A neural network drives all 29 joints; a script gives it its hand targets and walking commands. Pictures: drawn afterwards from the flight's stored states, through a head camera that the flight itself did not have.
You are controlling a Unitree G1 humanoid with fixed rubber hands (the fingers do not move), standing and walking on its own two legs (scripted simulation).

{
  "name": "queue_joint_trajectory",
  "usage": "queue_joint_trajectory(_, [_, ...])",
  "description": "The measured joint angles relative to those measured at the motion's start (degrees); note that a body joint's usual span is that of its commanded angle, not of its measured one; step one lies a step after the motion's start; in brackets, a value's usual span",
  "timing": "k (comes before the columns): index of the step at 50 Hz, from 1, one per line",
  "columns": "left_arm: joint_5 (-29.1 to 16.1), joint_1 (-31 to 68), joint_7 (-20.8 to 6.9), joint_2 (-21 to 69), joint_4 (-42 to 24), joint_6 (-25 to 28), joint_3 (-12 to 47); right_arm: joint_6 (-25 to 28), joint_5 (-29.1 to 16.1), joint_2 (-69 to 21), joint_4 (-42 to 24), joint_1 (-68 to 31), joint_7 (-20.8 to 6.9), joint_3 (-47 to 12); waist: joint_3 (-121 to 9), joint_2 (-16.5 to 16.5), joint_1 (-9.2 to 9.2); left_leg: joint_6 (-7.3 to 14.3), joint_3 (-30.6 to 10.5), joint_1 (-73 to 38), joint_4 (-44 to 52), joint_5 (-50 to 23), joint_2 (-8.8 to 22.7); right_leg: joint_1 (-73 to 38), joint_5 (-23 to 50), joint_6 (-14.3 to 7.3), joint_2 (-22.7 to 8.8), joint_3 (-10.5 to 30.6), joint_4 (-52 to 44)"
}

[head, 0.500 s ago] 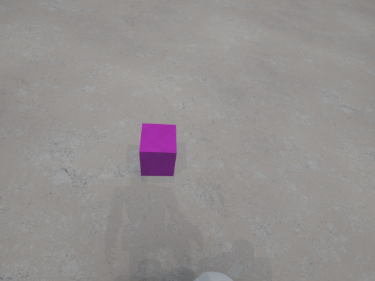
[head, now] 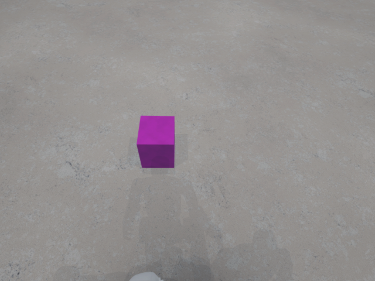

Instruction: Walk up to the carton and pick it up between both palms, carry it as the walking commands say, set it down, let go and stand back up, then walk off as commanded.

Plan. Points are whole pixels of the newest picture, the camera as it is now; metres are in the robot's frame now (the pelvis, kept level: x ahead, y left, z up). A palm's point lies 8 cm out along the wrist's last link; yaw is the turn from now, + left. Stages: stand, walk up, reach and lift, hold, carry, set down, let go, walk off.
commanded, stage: walk off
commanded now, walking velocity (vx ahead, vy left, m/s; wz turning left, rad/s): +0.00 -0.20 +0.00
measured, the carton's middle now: (157, 142) +0.89 +0.15 -0.64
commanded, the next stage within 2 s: stand in 1.42 s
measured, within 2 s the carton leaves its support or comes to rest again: neither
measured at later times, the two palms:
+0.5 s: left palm out of the picture +0.11 +0.15 -0.13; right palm out of the picture -0.02 -0.33 -0.14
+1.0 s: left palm out of the picture +0.10 +0.09 -0.14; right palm out of the picture +0.04 -0.39 -0.11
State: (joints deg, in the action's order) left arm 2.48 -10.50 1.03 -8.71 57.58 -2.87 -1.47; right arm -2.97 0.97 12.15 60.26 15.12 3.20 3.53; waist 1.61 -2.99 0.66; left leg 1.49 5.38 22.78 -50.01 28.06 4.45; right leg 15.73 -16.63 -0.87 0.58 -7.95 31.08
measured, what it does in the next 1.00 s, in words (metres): steps to the right: left foot, then right foot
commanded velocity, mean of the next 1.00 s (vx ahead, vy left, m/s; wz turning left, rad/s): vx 0.00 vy -0.20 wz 0.00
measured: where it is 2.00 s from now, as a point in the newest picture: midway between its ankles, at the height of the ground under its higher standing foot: outside the picture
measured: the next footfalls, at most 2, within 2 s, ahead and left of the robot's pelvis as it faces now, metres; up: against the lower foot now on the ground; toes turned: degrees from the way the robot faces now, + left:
left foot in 0.04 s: +0.03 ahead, +0.07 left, +0.00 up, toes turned +8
right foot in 0.44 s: +0.06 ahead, -0.23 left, +0.00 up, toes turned -9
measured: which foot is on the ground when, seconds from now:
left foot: up 0.00-0.02, down 0.04-0.44, up 0.46-0.68, down 0.70-1.00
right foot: down 0.00-0.06, up 0.08-0.42, down 0.44-0.72, up 0.74-1.00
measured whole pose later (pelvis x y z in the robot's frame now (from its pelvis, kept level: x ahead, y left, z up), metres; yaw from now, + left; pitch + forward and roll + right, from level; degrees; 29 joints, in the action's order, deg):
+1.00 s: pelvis +0.04 -0.16 +0.02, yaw -3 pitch +0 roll -3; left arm 1.5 -10.1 -1.1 -13.6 59.0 -5.5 -5.0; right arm 0.4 2.4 7.8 59.0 14.3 3.1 3.2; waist 4.0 2.4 1.4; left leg 0.6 9.8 10.9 -28.9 17.5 6.4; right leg 24.4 -21.0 5.1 -2.8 0.7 52.4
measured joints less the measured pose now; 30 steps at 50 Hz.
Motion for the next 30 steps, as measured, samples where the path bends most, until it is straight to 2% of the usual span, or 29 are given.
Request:
queue_joint_trajectory(2, [-0.5, -0.5, 0.3, 0.1, 1.0, 0.0, 0.0, 0.6, -0.2, -1.0, -0.5, -0.7, 0.4, -0.7, 0.3, 1.0, 0.08, 0.3, 1.1, -4.3, 9.7, -4.9, -0.5, 0.3, -1.3, -0.2, 0.6, -0.7, 1.8])
queue_joint_trajectory(4, [-1.3, -1.2, 0.3, -0.5, 2.2, -0.6, -0.3, 1.3, 0.5, -3.1, -0.7, -1.8, 0.5, -1.2, 0.6, 4.4, -0.05, 1.5, 2.5, -5.8, 11.8, -6.3, -1.5, 1.4, -4.5, 0.4, -0.3, 0.7, 5.7])
queue_joint_trajectory(6, [-1.0, -2.0, 0.2, -0.6, 3.2, -1.5, -0.9, 2.2, 1.2, -4.3, -1.7, -1.9, 0.6, -1.5, 0.6, 5.6, 0.48, 1.9, 3.4, -7.0, 13.4, -6.4, -1.2, 5.4, -10.2, 1.6, 0.8, 3.5, 16.9])
queue_joint_trajectory(8, [-1.0, -2.2, 0.0, -1.1, 3.7, -2.0, -1.6, 2.8, 1.4, -5.3, -2.0, -1.5, 0.8, -1.7, 0.7, 6.4, 1.02, 1.6, 3.9, -8.7, 16.3, -7.6, -0.8, 8.8, -9.4, 2.8, 1.4, 5.9, 26.9])
queue_joint_trajectory(10, [-0.7, -1.9, -0.6, -1.6, 3.6, -2.0, -2.3, 3.0, 1.3, -5.6, -1.7, -0.9, 1.0, -1.6, 0.8, 6.6, 1.03, 1.0, 4.1, -10.1, 18.8, -8.9, -0.4, 10.5, -6.6, 3.8, 0.7, 7.4, 30.5])
queue_joint_trajectory(13, [-0.6, -0.8, -1.4, -2.4, 2.6, -2.2, -3.0, 3.3, 1.3, -5.5, -0.7, -0.2, 0.7, -1.2, 1.2, 6.2, 0.94, 0.1, 4.0, -11.2, 21.0, -10.0, 0.4, 10.6, -4.2, 5.2, -1.3, 8.4, 27.6])
queue_joint_trajectory(15, [-0.8, -0.1, -1.7, -2.8, 1.9, -2.4, -2.9, 3.3, 1.5, -5.1, -0.2, 0.2, 0.5, -0.7, 1.5, 5.6, 0.96, -0.6, 4.1, -11.6, 21.5, -10.2, 0.9, 9.7, -4.0, 5.5, -3.1, 8.0, 22.7])
queue_joint_trajectory(19, [-0.9, 1.5, -2.2, -3.5, 0.5, -2.3, -2.7, 2.5, 1.6, -4.2, 0.4, 0.5, -0.1, 0.5, 2.1, 4.2, 2.0, -2.3, 4.0, -11.3, 20.6, -9.7, 2.3, 6.1, -4.9, 4.5, -4.7, 6.0, 11.5])
queue_joint_trajectory(22, [-0.6, 1.8, -2.6, -4.0, 0.0, -1.0, -2.4, 1.6, 1.3, -3.2, 0.8, 1.4, -0.3, 1.4, 1.8, 3.0, 2.6, -4.2, 3.3, -9.9, 17.1, -7.8, 3.5, 0.7, 1.1, 3.0, -4.4, 3.4, -0.5])
queue_joint_trajectory(24, [-0.3, 2.7, -2.4, -3.1, 0.2, 0.2, -2.1, 0.6, 1.1, -1.6, 1.1, 1.5, -0.3, 1.8, 2.7, 0.1, 2.73, -3.4, 0.1, -6.9, 9.2, -1.6, 4.8, 0.1, 1.5, 2.0, -2.7, 1.4, 0.0])
queue_joint_trajectory(26, [-0.4, 3.0, -1.4, -2.2, -0.2, 1.0, -1.7, -0.5, 0.5, -0.6, 1.4, 1.4, 0.0, 1.7, 3.0, -1.0, 2.18, -2.3, -3.1, -3.0, -1.5, 4.0, 3.3, 0.1, -0.2, 1.1, -2.1, 0.1, 1.8])
queue_joint_trajectory(28, [-0.2, 2.7, -0.3, -1.3, -0.7, 0.9, -1.2, -0.9, 0.3, 0.0, 1.5, 0.7, 0.0, 1.6, 2.9, -1.3, 1.45, -1.6, -3.8, 0.0, -8.9, 4.4, 1.8, -0.5, -0.7, 0.4, -1.6, -0.9, 1.5])
queue_joint_trajectory(30, [-0.2, 2.0, 0.3, -0.5, -0.8, 0.7, -0.9, -0.8, 0.3, 0.2, 1.1, -0.3, -0.2, 1.3, 2.6, -1.0, 0.8, -1.1, -2.6, 0.9, -10.1, 3.7, 1.0, -1.0, -0.6, -0.1, -1.0, -1.6, 0.9])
